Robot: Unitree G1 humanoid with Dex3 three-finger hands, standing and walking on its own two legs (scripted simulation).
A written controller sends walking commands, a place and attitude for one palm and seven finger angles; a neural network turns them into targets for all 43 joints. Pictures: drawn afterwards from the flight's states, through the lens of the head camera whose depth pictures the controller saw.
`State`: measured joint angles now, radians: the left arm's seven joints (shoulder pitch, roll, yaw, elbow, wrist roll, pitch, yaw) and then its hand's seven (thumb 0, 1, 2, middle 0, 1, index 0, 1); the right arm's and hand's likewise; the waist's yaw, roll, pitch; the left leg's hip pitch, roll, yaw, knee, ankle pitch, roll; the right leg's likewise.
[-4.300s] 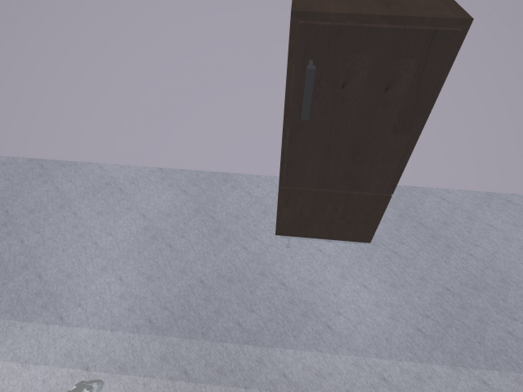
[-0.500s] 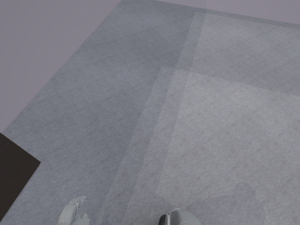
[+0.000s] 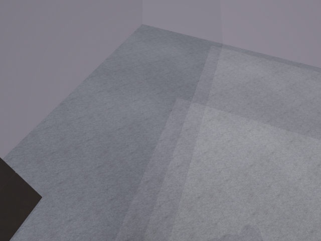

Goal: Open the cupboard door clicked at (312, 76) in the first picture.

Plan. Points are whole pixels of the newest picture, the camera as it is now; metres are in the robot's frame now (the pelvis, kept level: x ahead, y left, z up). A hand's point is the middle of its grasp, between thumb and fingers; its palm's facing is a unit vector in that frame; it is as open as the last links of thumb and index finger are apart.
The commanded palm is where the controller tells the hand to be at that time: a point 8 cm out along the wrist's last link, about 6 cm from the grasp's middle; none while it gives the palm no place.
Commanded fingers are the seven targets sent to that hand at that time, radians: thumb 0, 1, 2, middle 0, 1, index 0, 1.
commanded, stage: turn to face it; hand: left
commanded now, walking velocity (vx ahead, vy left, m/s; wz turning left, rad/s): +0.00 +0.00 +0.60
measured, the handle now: out of the picture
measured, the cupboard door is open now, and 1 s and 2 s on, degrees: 0 0 0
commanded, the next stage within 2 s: take the last steps up to it in 1.98 s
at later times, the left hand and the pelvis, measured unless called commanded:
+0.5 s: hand out of the picture +0.02 +0.17 -0.15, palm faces +0.28 -0.92 -0.28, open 7.4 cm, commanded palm none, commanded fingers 0.00 0.90 0.90 -0.20 -0.30 -0.20 -0.30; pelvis -0.02 -0.05 +0.00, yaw +17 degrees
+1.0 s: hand out of the picture -0.11 +0.23 -0.17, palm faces +0.59 -0.76 -0.27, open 7.4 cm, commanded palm none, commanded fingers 0.00 0.90 0.90 -0.20 -0.30 -0.20 -0.30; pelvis -0.04 +0.00 +0.00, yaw +35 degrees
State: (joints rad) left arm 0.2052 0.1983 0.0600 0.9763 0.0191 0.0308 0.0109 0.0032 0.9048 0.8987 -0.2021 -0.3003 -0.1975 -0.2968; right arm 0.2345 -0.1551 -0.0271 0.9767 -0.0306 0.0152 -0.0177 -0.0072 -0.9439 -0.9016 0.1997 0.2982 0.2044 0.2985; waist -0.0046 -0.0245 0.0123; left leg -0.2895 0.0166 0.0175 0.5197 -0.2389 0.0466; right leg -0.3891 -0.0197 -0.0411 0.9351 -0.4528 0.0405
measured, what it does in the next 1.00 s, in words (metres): steps on the spot, turning left: right foot, then left foot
